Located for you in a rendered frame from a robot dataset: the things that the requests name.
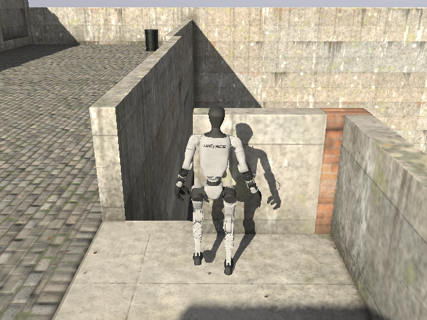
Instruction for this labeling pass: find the robot right upper arm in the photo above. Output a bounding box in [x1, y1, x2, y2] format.
[230, 135, 248, 173]

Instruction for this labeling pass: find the right robot foot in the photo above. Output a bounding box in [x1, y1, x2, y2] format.
[224, 259, 234, 275]

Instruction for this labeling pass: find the robot left forearm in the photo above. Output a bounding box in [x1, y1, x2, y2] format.
[176, 160, 189, 187]

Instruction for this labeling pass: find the robot left upper arm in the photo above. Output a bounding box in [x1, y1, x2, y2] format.
[182, 134, 201, 170]

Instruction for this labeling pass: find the robot right forearm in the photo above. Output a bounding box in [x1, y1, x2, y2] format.
[242, 163, 258, 193]

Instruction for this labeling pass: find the robot head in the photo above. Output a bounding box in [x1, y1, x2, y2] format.
[204, 105, 227, 138]

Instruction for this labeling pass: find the robot right hand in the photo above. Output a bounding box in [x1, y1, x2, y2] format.
[247, 190, 262, 209]

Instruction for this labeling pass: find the robot left hand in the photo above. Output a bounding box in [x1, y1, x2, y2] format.
[174, 186, 189, 201]

